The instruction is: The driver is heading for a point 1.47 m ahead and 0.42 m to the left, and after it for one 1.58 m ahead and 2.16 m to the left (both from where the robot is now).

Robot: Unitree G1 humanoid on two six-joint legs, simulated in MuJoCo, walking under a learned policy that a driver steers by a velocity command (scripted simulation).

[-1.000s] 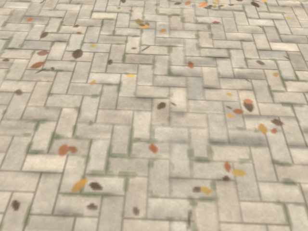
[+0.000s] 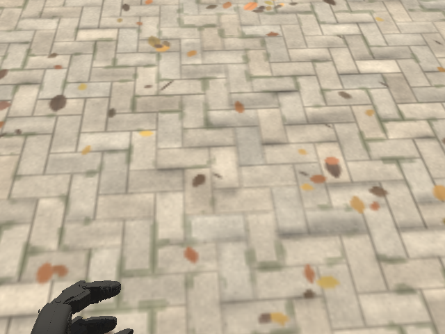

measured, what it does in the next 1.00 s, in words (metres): walks ahead: right foot, then left foot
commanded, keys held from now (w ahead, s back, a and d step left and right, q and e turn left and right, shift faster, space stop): w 0.94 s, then w+q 0.06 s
